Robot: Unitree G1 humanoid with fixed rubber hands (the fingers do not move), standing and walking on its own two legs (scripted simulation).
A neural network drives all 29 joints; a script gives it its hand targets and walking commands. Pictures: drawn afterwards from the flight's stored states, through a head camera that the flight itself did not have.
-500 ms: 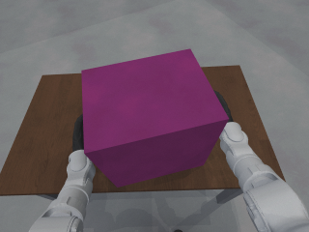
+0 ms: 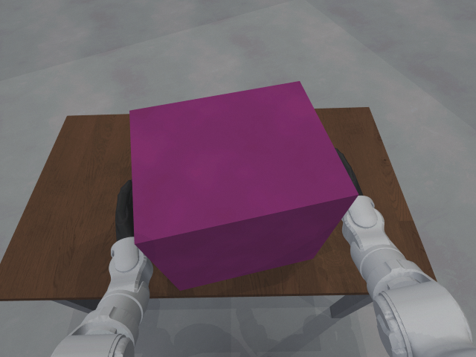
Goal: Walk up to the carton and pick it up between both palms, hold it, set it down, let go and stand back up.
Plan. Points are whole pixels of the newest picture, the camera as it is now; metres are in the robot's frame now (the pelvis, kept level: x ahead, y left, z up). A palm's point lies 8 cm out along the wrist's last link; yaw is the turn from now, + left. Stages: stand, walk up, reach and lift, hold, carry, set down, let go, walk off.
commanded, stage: reach and lift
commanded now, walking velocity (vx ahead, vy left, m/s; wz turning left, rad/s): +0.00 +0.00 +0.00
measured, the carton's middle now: (234, 195) +0.42 +0.02 -0.02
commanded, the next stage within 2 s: none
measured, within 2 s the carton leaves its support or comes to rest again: leaves its support in 0.62 s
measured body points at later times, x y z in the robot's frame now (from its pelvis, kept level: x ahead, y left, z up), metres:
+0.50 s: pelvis -0.01 +0.01 +0.00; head +0.07 +0.00 +0.45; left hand +0.34 +0.22 -0.01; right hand +0.40 -0.16 +0.02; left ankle -0.03 +0.15 -0.73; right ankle +0.04 -0.09 -0.73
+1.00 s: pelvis -0.01 +0.02 +0.01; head +0.00 +0.00 +0.46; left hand +0.35 +0.23 +0.06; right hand +0.40 -0.15 +0.08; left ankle -0.03 +0.15 -0.73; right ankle +0.04 -0.09 -0.73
